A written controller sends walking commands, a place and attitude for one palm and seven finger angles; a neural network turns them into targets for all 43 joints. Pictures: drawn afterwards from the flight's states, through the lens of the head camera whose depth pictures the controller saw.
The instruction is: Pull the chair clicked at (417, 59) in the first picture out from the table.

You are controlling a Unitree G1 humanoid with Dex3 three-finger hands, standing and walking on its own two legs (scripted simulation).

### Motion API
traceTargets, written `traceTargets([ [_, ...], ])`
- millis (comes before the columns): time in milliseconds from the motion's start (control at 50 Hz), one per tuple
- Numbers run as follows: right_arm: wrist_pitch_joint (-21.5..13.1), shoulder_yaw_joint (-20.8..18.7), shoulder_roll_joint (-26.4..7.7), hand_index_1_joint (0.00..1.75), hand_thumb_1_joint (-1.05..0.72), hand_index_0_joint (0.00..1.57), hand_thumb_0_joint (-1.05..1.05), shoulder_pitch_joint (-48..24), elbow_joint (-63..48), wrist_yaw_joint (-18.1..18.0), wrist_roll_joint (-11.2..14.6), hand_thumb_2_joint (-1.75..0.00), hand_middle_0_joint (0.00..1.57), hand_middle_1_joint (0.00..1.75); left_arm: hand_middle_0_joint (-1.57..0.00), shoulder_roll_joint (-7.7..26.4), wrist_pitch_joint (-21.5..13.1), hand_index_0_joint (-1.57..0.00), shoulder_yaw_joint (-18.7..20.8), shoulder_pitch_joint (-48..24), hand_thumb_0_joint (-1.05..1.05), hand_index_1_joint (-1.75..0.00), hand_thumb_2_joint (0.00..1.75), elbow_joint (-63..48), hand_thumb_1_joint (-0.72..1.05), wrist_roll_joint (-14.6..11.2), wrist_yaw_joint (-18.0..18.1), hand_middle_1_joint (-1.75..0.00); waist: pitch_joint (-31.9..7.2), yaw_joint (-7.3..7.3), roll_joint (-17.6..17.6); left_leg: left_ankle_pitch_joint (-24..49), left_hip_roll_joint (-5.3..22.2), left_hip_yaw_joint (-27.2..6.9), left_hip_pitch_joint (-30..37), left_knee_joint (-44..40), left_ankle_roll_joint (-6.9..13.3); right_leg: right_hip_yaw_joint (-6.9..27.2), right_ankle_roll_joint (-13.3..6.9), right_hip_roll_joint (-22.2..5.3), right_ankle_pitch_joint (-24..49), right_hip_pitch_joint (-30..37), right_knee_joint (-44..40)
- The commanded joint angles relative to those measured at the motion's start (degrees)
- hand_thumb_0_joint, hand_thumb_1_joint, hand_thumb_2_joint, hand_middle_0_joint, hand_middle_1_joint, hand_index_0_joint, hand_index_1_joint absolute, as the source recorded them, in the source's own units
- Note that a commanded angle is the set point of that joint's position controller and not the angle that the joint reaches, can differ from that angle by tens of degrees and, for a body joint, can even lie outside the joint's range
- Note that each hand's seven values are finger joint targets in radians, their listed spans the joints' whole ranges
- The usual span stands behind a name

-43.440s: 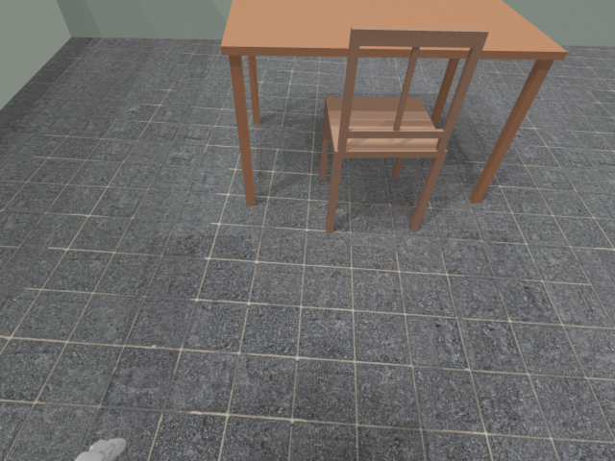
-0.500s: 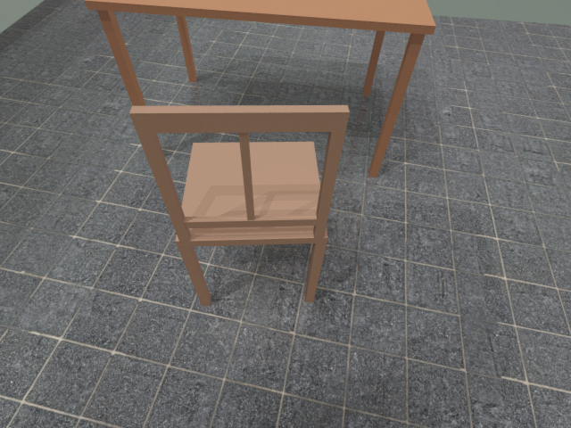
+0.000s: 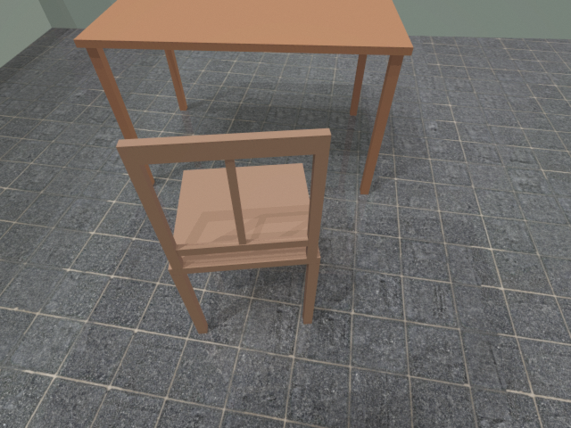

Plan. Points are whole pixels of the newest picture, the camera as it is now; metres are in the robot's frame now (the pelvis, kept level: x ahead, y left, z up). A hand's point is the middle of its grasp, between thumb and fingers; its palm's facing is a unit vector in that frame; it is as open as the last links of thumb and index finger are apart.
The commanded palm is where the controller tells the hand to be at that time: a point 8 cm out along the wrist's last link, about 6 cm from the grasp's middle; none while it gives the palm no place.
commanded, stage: let the arm hang, fingers relaxed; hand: left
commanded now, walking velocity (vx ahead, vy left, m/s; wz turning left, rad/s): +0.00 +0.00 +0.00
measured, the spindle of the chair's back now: (236, 205) +0.59 +0.14 -0.11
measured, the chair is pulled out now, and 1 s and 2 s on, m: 0.55 0.55 0.55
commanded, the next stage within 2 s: look to check the result in 0.12 s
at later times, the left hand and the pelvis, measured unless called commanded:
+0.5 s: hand out of the picture +0.01 +0.17 -0.18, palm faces +0.01 -0.98 -0.19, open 7.3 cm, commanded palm none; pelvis +0.01 +0.00 +0.00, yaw -1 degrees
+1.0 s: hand out of the picture +0.03 +0.17 -0.17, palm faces +0.01 -0.98 -0.20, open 7.3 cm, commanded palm none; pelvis +0.02 +0.00 +0.00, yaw -1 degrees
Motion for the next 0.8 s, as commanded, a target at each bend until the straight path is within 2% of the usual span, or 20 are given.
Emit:
traceTargets([
  [0,-0.8,-0.8,-5.1,0.30,-0.90,0.20,0.00,3.2,-1.3,-0.2,0.1,-0.90,0.20,0.30,-0.20,4.8,-0.6,-0.20,1.0,2.9,0.00,-0.30,0.90,-1.1,0.90,0.1,0.3,-0.30,0.8,0.20,-0.8,9.3,6.1,-6.2,1.8,-3.0,1.0,5.8,-1.1,-5.7,8.5,-3.0,-3.4],
  [20,-0.9,-0.9,-5.2,0.30,-0.90,0.20,0.00,3.4,-1.3,-0.2,0.1,-0.90,0.20,0.30,-0.20,4.7,-0.6,-0.20,1.0,3.1,0.00,-0.30,0.90,-1.1,0.90,0.0,0.3,-0.30,0.2,0.25,-0.1,9.7,6.2,-6.0,2.3,-3.0,1.0,5.7,-1.1,-5.8,8.7,-2.8,-3.3],
  [40,-0.7,-0.9,-5.1,0.30,-0.90,0.20,0.00,3.2,-1.3,-0.3,0.2,-0.90,0.20,0.30,-0.20,4.8,-0.6,-0.20,1.0,3.1,0.00,-0.30,0.90,-1.1,0.90,0.1,0.4,-0.30,1.6,0.29,-1.1,8.9,6.3,-6.0,1.9,-3.1,1.0,5.4,-1.0,-5.7,7.8,-3.4,-3.8],
  [60,-0.8,-0.8,-5.0,0.30,-0.90,0.20,0.00,3.3,-1.2,-0.3,0.2,-0.90,0.20,0.30,-0.20,4.6,-0.5,-0.20,0.9,3.1,0.00,-0.30,0.90,-0.9,0.90,0.1,0.4,-0.30,1.8,0.21,-0.5,8.7,6.2,-6.1,1.8,-3.4,1.1,5.8,-1.0,-5.7,7.7,-3.6,-3.7],
  [100,-0.9,-0.9,-5.1,0.30,-0.90,0.20,0.00,3.5,-1.1,-0.3,0.2,-0.90,0.20,0.30,-0.20,4.7,-0.6,-0.20,1.0,3.4,0.00,-0.30,0.90,-0.9,0.90,0.0,0.4,-0.30,0.1,0.22,-0.7,10.0,6.2,-6.1,2.8,-3.0,1.1,5.7,-1.0,-5.7,8.8,-2.8,-3.4],
  [140,-0.9,-0.9,-5.1,0.30,-0.90,0.20,0.00,3.4,-1.2,-0.3,0.3,-0.90,0.20,0.30,-0.20,4.7,-0.6,-0.20,1.0,3.4,0.00,-0.30,0.90,-0.8,0.90,0.1,0.4,-0.30,0.9,0.25,-0.6,9.6,6.4,-5.7,2.7,-3.0,1.1,5.6,-1.0,-5.6,8.3,-3.2,-3.7],
  [220,-1.1,-0.9,-5.0,0.30,-0.90,0.20,0.00,3.9,-0.9,-0.4,0.3,-0.90,0.20,0.30,-0.20,4.4,-0.7,-0.20,1.0,4.0,0.00,-0.30,0.90,-0.6,0.90,0.0,0.4,-0.30,-0.5,0.20,-1.0,11.6,6.3,-5.9,3.8,-2.8,1.2,5.7,-1.0,-5.8,10.3,-2.7,-3.0],
  [240,-1.0,-0.9,-5.0,0.30,-0.90,0.20,0.00,3.6,-1.0,-0.4,0.4,-0.90,0.20,0.30,-0.20,4.5,-0.7,-0.20,0.9,4.0,0.00,-0.30,0.90,-0.5,0.90,0.1,0.5,-0.30,0.6,0.25,-1.1,11.1,6.3,-5.8,3.5,-2.8,1.2,5.7,-1.0,-5.7,9.8,-3.1,-3.4],
  [320,-1.1,-0.9,-4.8,0.30,-0.90,0.20,0.00,3.7,-0.8,-0.5,0.3,-0.90,0.20,0.30,-0.20,4.2,-0.8,-0.20,1.0,4.3,0.00,-0.30,0.90,-0.4,0.90,0.0,0.5,-0.30,0.0,0.14,-1.2,11.7,6.2,-5.7,4.0,-2.7,1.2,5.8,-0.9,-5.8,11.0,-2.8,-3.1],
  [360,-0.9,-0.9,-4.7,0.30,-0.90,0.20,0.00,3.6,-0.7,-0.5,0.3,-0.90,0.20,0.30,-0.20,4.1,-0.7,-0.20,0.8,4.2,0.00,-0.30,0.90,-0.2,0.90,0.1,0.5,-0.30,1.3,0.06,-1.0,10.6,6.3,-5.6,3.4,-3.0,1.1,5.9,-0.9,-5.7,10.1,-3.4,-3.4],
  [420,-1.1,-0.9,-4.8,0.30,-0.90,0.20,0.00,3.7,-0.7,-0.5,0.3,-0.90,0.20,0.30,-0.20,4.1,-0.8,-0.20,0.9,4.5,0.00,-0.30,0.90,-0.2,0.90,0.0,0.5,-0.30,-0.3,0.06,-0.7,12.0,6.3,-5.6,4.5,-2.8,1.1,5.9,-1.0,-5.7,11.2,-2.6,-3.0],
  [440,-1.0,-0.9,-4.9,0.30,-0.90,0.20,0.00,3.6,-0.7,-0.5,0.4,-0.90,0.20,0.30,-0.20,4.2,-0.8,-0.20,0.9,4.4,0.00,-0.30,0.90,-0.3,0.90,0.1,0.6,-0.30,1.1,0.16,-1.1,11.6,6.3,-5.6,3.9,-3.0,1.2,5.7,-0.9,-5.7,10.7,-3.1,-3.5],
  [520,-1.2,-0.9,-4.9,0.30,-0.90,0.20,0.00,3.4,-0.6,-0.5,0.3,-0.90,0.20,0.30,-0.20,4.0,-0.8,-0.20,0.9,4.7,0.00,-0.30,0.90,-0.1,0.90,0.1,0.5,-0.30,0.4,0.13,-1.0,12.4,6.4,-5.5,4.7,-3.0,1.1,5.8,-0.9,-5.8,11.3,-2.9,-3.1],
  [540,-1.0,-0.9,-4.8,0.30,-0.90,0.20,0.00,3.3,-0.7,-0.5,0.4,-0.90,0.20,0.30,-0.20,4.0,-0.7,-0.20,0.8,4.6,0.00,-0.30,0.90,-0.1,0.90,0.1,0.6,-0.30,1.9,0.20,-1.2,11.4,6.4,-5.5,4.0,-3.2,1.2,5.6,-0.9,-5.7,10.2,-3.5,-3.7],
  [620,-1.2,-0.8,-4.9,0.30,-0.90,0.20,0.00,3.3,-0.5,-0.5,0.3,-0.90,0.20,0.30,-0.20,4.1,-0.8,-0.20,0.9,4.7,0.00,-0.30,0.90,-0.1,0.90,0.1,0.5,-0.30,0.7,0.18,-0.3,12.3,6.3,-5.5,4.6,-3.2,1.2,5.8,-0.8,-5.8,10.7,-3.0,-3.3],
  [640,-1.0,-0.9,-4.9,0.30,-0.90,0.20,0.00,3.0,-0.8,-0.5,0.4,-0.90,0.20,0.30,-0.20,4.3,-0.7,-0.20,0.9,4.7,0.00,-0.30,0.90,-0.1,0.90,0.1,0.5,-0.30,2.0,0.30,-1.5,11.1,6.4,-5.5,4.1,-3.4,1.2,5.6,-0.8,-5.7,9.8,-3.6,-3.9],
  [720,-1.3,-1.0,-5.2,0.30,-0.90,0.20,0.00,3.3,-0.6,-0.5,0.3,-0.90,0.20,0.30,-0.20,4.3,-1.0,-0.20,0.9,4.8,0.00,-0.30,0.90,-0.2,0.90,0.0,0.5,-0.30,-0.8,0.09,-1.1,13.0,6.3,-5.4,5.5,-2.9,1.1,6.0,-0.8,-6.0,12.6,-2.3,-3.2],
  [740,-1.1,-0.9,-5.2,0.30,-0.90,0.20,0.00,3.2,-0.7,-0.5,0.4,-0.90,0.20,0.30,-0.20,4.5,-1.0,-0.20,0.9,4.5,0.00,-0.30,0.90,-0.3,0.90,0.1,0.6,-0.30,0.4,0.12,-1.3,12.5,6.3,-5.3,4.9,-2.9,1.0,5.7,-0.8,-5.9,12.2,-2.5,-3.6],
  [780,-1.2,-0.9,-5.1,0.30,-0.90,0.20,0.00,3.3,-0.5,-0.6,0.3,-0.90,0.20,0.30,-0.20,4.4,-0.9,-0.20,0.9,4.6,0.00,-0.30,0.90,-0.3,0.90,0.1,0.6,-0.30,0.2,0.10,-1.0,13.3,6.4,-5.3,5.0,-3.1,1.0,5.8,-0.8,-5.9,12.9,-2.4,-3.1],
])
